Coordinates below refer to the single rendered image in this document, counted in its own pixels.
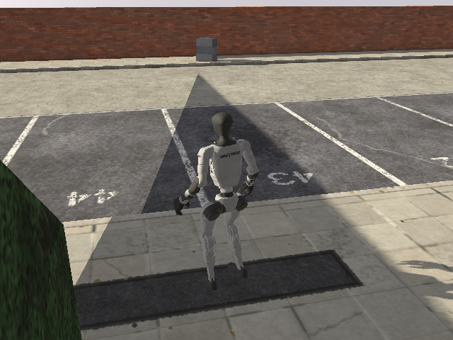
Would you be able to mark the left robot hand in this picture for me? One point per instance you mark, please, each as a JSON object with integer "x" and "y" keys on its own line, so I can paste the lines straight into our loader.
{"x": 179, "y": 206}

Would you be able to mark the right robot forearm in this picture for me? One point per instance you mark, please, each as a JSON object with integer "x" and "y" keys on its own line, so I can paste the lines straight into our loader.
{"x": 251, "y": 178}

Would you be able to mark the robot right upper arm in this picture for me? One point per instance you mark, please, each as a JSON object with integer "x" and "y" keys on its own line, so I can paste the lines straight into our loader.
{"x": 248, "y": 156}

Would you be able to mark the right robot hand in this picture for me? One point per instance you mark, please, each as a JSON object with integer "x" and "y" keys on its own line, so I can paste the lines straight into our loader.
{"x": 244, "y": 186}

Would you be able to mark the robot left upper arm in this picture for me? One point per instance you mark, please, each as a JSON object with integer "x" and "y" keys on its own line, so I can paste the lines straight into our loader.
{"x": 204, "y": 155}

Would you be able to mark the left robot forearm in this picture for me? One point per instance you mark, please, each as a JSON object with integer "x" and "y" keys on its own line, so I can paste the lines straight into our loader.
{"x": 189, "y": 194}

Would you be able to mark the robot torso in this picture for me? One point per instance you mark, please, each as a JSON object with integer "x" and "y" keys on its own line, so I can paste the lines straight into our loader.
{"x": 225, "y": 170}

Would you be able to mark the right robot shin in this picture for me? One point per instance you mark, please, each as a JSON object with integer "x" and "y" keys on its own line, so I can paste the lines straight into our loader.
{"x": 234, "y": 244}

